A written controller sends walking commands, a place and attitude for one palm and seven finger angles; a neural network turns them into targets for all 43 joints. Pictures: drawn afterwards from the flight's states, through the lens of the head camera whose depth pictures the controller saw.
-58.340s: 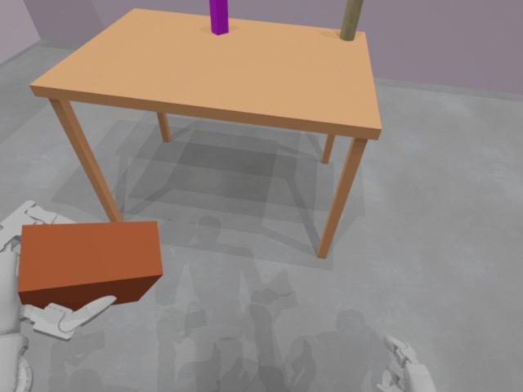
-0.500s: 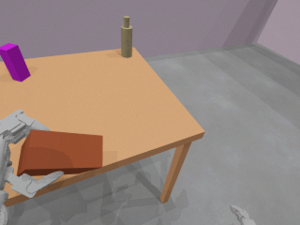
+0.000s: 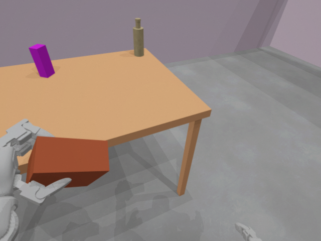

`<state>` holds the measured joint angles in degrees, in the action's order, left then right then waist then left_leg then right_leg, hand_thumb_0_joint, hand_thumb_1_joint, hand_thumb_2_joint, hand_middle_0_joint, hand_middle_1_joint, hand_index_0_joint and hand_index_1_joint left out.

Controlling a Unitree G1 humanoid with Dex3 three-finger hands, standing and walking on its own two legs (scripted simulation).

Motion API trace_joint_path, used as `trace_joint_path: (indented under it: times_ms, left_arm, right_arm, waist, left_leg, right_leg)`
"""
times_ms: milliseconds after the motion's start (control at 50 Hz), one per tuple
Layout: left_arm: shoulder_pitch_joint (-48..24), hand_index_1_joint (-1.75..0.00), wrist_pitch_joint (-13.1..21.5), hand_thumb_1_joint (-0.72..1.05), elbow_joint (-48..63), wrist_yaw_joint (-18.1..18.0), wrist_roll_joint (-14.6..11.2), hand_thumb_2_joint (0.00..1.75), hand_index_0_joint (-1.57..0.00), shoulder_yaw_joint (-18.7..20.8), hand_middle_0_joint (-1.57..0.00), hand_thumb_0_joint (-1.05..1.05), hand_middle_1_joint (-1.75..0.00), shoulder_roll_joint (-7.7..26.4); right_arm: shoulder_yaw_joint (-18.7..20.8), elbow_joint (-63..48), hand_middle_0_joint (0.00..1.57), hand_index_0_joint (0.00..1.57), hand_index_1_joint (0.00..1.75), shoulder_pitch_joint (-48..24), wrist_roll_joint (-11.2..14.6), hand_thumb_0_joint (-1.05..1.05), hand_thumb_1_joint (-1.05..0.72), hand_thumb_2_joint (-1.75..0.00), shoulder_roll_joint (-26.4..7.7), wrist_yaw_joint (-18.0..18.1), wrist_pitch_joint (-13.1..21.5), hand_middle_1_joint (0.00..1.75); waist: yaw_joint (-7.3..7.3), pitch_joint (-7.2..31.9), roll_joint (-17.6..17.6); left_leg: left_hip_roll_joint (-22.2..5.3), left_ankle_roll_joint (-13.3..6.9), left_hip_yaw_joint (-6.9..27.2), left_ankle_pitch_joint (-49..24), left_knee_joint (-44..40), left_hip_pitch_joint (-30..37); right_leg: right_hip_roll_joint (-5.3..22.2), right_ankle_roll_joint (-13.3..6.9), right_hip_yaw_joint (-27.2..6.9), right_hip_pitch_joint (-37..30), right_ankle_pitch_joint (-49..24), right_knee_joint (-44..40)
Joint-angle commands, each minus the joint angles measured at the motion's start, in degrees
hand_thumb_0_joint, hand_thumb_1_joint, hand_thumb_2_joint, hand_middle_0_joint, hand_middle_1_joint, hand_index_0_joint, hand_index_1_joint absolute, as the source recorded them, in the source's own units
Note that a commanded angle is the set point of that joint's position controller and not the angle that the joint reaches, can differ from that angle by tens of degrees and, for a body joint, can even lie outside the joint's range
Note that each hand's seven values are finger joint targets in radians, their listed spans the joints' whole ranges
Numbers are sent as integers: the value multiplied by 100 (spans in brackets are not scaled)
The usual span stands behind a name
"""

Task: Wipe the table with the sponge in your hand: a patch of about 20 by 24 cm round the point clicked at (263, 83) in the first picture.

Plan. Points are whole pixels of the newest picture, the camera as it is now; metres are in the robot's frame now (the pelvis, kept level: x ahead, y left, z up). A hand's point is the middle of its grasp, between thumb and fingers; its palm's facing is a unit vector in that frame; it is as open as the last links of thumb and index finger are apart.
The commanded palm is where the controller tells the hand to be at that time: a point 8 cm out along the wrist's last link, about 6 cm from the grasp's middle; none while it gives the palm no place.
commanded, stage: stop stepping back and stand still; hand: left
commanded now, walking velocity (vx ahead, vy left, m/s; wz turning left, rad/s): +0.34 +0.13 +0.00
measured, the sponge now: (77, 165) +0.23 +0.20 +0.14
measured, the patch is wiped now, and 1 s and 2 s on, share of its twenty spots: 1.00 1.00 1.00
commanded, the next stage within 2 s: stand and wait in 1.18 s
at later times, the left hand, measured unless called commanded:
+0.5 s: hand out of the picture +0.07 +0.20 +0.18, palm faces +0.31 -0.89 -0.33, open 10.3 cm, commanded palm +0.02 +0.25 +0.20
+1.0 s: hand out of the picture -0.01 +0.20 +0.17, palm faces +0.32 -0.89 -0.32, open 10.3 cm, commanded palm -0.05 +0.25 +0.20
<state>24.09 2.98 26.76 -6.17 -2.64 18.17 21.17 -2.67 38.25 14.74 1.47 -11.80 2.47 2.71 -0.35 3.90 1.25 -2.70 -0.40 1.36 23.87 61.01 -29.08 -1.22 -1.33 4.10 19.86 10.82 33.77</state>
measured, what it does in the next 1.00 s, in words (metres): walks backwards: left foot, then right foot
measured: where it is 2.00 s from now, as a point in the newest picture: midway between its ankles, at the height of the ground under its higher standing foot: outside the picture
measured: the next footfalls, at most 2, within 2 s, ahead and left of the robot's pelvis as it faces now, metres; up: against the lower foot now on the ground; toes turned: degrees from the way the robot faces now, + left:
left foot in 0.14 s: -0.02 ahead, +0.11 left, +0.00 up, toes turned +0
right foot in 0.40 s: -0.14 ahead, -0.14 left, +0.00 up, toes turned -2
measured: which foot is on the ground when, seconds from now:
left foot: up 0.00-0.12, down 0.14-0.40, up 0.42-0.62, down 0.64-1.00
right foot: down 0.00-0.14, up 0.16-0.38, down 0.40-1.00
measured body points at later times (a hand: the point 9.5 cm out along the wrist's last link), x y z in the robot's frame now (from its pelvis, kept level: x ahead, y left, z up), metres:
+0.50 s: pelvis -0.15 -0.02 +0.00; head -0.20 -0.01 +0.44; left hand +0.04 +0.25 +0.20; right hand -0.03 -0.27 -0.10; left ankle -0.11 +0.08 -0.65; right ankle -0.10 -0.15 -0.72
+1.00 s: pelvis -0.22 -0.02 +0.00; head -0.26 -0.01 +0.45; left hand -0.04 +0.25 +0.19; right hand -0.08 -0.26 -0.08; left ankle -0.19 +0.08 -0.67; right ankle -0.17 -0.14 -0.72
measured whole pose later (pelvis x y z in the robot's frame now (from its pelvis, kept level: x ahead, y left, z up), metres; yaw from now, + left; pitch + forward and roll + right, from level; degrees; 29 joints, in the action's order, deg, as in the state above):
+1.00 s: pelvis -0.22 -0.02 +0.00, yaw -2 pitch -2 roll -2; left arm 25.8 4.6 28.5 -4.6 -3.4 17.0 20.4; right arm -1.7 38.6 14.6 1.8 -12.3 2.8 3.3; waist 1.2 3.4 0.6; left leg -3.1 -1.9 -1.3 21.1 63.2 -30.3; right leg 0.9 -1.6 7.3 19.4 13.8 35.1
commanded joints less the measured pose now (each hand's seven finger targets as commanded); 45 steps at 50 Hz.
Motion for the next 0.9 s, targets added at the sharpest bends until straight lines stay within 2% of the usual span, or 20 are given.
trace_joint_path:
  times_ms: [0,80,120,180,260,340,360,380,400,440,500,580,620,640,680,800,820,840,860,880]
  left_arm:
    - [-860,-160,376,10,1209,-37,-77,130,-120,347,-120,0,-160,919]
    - [-969,-160,359,10,1928,-191,-102,130,-120,449,-120,0,-160,1103]
    - [-1347,-160,413,10,2196,-213,41,130,-120,767,-120,0,-160,1300]
    - [-1097,-160,517,10,1873,-193,144,130,-120,906,-120,0,-160,1424]
    - [-534,-160,632,10,1090,-111,-77,130,-120,615,-120,0,-160,981]
    - [-329,-160,455,10,762,-1,-49,130,-120,483,-120,0,-160,775]
    - [-429,-160,438,10,846,44,-42,130,-120,455,-120,0,-160,836]
    - [-579,-160,468,10,915,71,6,130,-120,468,-120,0,-160,983]
    - [-1003,-160,552,10,1149,61,-59,130,-120,603,-120,0,-160,1183]
    - [-1139,-160,596,10,1193,108,-92,130,-120,748,-120,0,-160,1281]
    - [-766,-160,623,10,1272,83,-130,130,-120,591,-120,0,-160,1057]
    - [-733,-160,621,10,1809,-181,-113,130,-120,588,-120,0,-160,1103]
    - [-1185,-160,655,10,2141,-271,-77,130,-120,632,-120,0,-160,1097]
    - [-1432,-160,677,10,2139,-312,3,130,-120,763,-120,0,-160,1281]
    - [-1107,-160,646,10,1922,-287,38,130,-120,825,-120,0,-160,1295]
    - [45,-160,499,10,1014,-145,-126,130,-120,581,-120,0,-160,764]
    - [57,-160,453,10,914,-97,-86,130,-120,554,-120,0,-160,761]
    - [149,-160,382,10,660,-20,-42,130,-120,451,-120,0,-160,755]
    - [-510,-160,437,10,1075,53,-123,130,-120,373,-120,0,-160,856]
    - [-950,-160,554,10,1282,70,-177,130,-120,659,-120,0,-160,1127]
  right_arm:
    - [294,-1001,20,20,30,-973,9,0,-90,-90,-643,75,268,30]
    - [225,-1172,20,20,30,-723,23,0,-90,-90,-772,232,436,30]
    - [401,-1444,20,20,30,-614,72,0,-90,-90,-940,169,668,30]
    - [424,-1249,20,20,30,-644,95,0,-90,-90,-680,-61,715,30]
    - [317,-1038,20,20,30,-566,70,0,-90,-90,-729,52,779,30]
    - [332,-1236,20,20,30,-585,-31,0,-90,-90,-865,163,656,30]
    - [370,-1278,20,20,30,-613,5,0,-90,-90,-845,143,619,30]
    - [469,-1252,20,20,30,-648,70,0,-90,-90,-817,103,553,30]
    - [481,-1288,20,20,30,-730,89,0,-90,-90,-864,113,596,30]
    - [588,-1113,20,20,30,-552,155,0,-90,-90,-939,37,589,30]
    - [459,-1064,20,20,30,-749,103,0,-90,-90,-709,47,405,30]
    - [319,-1167,20,20,30,-725,24,0,-90,-90,-671,261,654,30]
    - [389,-1309,20,20,30,-782,12,0,-90,-90,-951,254,824,30]
    - [444,-1378,20,20,30,-827,39,0,-90,-90,-849,234,896,30]
    - [440,-1187,20,20,30,-629,87,0,-90,-90,-686,94,953,30]
    - [336,-1276,20,20,30,-864,-29,0,-90,-90,-793,122,739,30]
    - [376,-1302,20,20,30,-817,-37,0,-90,-90,-790,121,666,30]
    - [425,-1273,20,20,30,-819,12,0,-90,-90,-708,85,566,30]
    - [481,-1360,20,20,30,-901,113,0,-90,-90,-809,101,554,30]
    - [437,-1291,20,20,30,-910,75,0,-90,-90,-783,93,584,30]
  waist:
    - [-275,-127,-866]
    - [-175,230,437]
    - [-131,117,2404]
    - [-80,69,1362]
    - [9,-604,904]
    - [107,33,646]
    - [150,241,-255]
    - [104,296,-1552]
    - [-3,141,-1725]
    - [-114,282,-1683]
    - [-216,-383,-633]
    - [-100,267,476]
    - [-123,219,2562]
    - [-111,-15,2190]
    - [-76,282,1047]
    - [215,-195,772]
    - [271,-169,-176]
    - [194,-232,-1646]
    - [48,-211,-1973]
    - [-49,-157,-1305]
  left_leg:
    - [-166,-171,-76,10,16,1473]
    - [-21,-416,-241,990,-2928,1645]
    - [-1455,-1255,2086,2160,-5246,-59]
    - [-1366,-1180,1913,1196,-4819,209]
    - [-1138,-833,1178,1196,-4720,-262]
    - [-283,-401,210,1242,-2958,-247]
    - [159,-314,-330,1015,-1390,-466]
    - [370,-214,-519,634,715,-966]
    - [261,-112,-112,136,1825,-1222]
    - [-2,-73,409,-632,1775,-916]
    - [-440,-285,110,-419,83,714]
    - [43,-414,-562,349,-2951,1804]
    - [-1416,-1218,2269,2256,-4975,1346]
    - [-1774,-1518,2873,1935,-5286,919]
    - [-1337,-1264,2023,765,-4627,1200]
    - [-643,-508,607,1413,-3680,-718]
    - [-176,-376,118,1233,-2292,-964]
    - [302,-194,-480,801,-74,-1341]
    - [263,-117,-152,317,1311,-1306]
    - [88,-49,60,-204,1826,-1155]
  right_leg:
    - [1567,-423,-1157,2634,2659,-2203]
    - [830,-139,-301,1976,2815,-242]
    - [-131,283,-51,1562,1779,4228]
    - [339,260,-681,2370,1025,5401]
    - [463,112,-215,1039,1000,2140]
    - [-19,7,661,-1200,726,-846]
    - [365,-201,282,-1513,327,-1261]
    - [1463,-661,-1134,-1419,-95,-1691]
    - [2097,-801,-2075,-700,-141,-2121]
    - [2031,-847,-2157,-77,1092,-2152]
    - [1937,-650,-1076,2119,2649,-2125]
    - [1057,-373,-230,1431,2802,-326]
    - [21,165,264,1865,2342,2908]
    - [173,178,-310,2059,1993,3917]
    - [457,168,-451,2007,1530,3905]
    - [47,-31,366,-1408,1298,-212]
    - [176,-155,157,-1780,962,-1030]
    - [1263,-601,-1266,-1570,975,-1684]
    - [2047,-809,-2472,-890,734,-2240]
    - [2119,-916,-2236,-524,67,-2171]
